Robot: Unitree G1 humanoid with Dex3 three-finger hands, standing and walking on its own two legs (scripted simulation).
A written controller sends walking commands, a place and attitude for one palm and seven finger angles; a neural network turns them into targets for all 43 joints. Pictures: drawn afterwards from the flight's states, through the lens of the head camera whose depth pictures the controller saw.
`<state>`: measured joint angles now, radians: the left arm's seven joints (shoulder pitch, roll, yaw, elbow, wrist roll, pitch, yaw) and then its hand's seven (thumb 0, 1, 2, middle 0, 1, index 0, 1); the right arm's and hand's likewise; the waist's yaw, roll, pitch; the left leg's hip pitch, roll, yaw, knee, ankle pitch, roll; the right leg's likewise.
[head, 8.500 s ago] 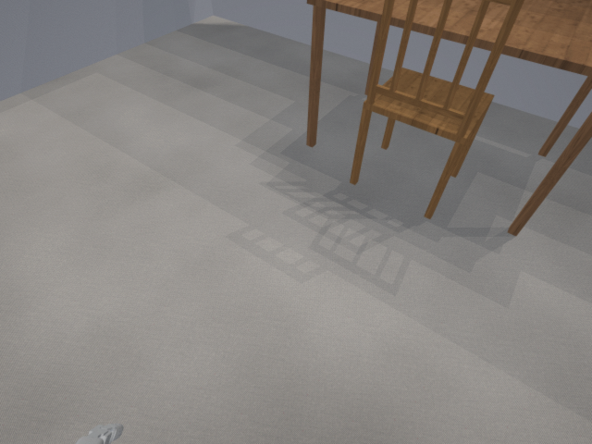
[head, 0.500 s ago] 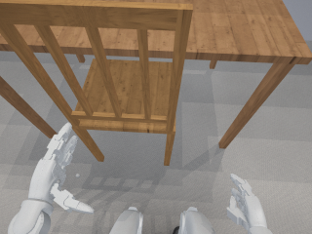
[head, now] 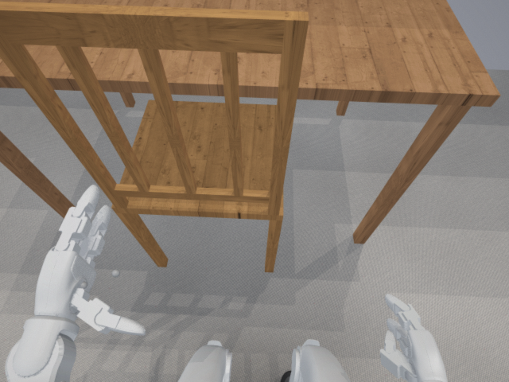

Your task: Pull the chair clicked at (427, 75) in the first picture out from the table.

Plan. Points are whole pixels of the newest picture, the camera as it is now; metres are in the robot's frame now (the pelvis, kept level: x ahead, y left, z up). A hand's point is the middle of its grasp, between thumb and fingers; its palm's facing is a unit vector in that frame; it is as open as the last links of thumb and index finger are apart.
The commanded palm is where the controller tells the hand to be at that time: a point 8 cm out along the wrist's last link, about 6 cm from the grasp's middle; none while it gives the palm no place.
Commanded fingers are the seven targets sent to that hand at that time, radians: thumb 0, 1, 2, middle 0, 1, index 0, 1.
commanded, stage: raise the hand toward the chair's back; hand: left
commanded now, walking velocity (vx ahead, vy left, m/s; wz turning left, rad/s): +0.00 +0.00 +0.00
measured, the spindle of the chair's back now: (175, 137) +0.51 +0.18 +0.04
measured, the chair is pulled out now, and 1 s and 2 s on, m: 0.00 0.00 0.00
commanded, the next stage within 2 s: aim the fingers beside a spindle in 0.10 s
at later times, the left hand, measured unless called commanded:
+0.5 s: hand (129, 260) +0.28 +0.20 +0.04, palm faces +0.00 -1.00 -0.04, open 16.9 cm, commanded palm +0.25 +0.25 +0.05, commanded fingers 0.00 -0.50 0.30 -0.06 -0.08 -0.06 -0.08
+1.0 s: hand (149, 245) +0.31 +0.19 +0.02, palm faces -0.02 -1.00 -0.05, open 16.9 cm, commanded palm +0.29 +0.24 +0.02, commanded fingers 0.00 -0.50 0.30 -0.06 -0.08 -0.06 -0.08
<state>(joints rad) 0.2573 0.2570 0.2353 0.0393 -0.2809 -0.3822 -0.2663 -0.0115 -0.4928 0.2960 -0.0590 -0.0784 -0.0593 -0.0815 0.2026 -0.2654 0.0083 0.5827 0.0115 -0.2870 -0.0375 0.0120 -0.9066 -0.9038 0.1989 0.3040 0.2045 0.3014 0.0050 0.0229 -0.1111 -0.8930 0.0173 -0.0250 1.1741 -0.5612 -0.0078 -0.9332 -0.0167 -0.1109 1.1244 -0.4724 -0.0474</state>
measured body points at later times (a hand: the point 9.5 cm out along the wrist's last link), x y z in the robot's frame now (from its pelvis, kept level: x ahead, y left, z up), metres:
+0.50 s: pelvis -0.01 +0.01 -0.01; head +0.09 +0.01 +0.43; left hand +0.27 +0.26 +0.04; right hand +0.18 -0.23 -0.09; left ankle +0.01 +0.12 -0.65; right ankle +0.04 -0.10 -0.65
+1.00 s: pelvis -0.01 +0.01 -0.02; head +0.10 +0.01 +0.42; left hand +0.30 +0.24 +0.02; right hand +0.18 -0.23 -0.11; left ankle +0.01 +0.12 -0.65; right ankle +0.04 -0.10 -0.65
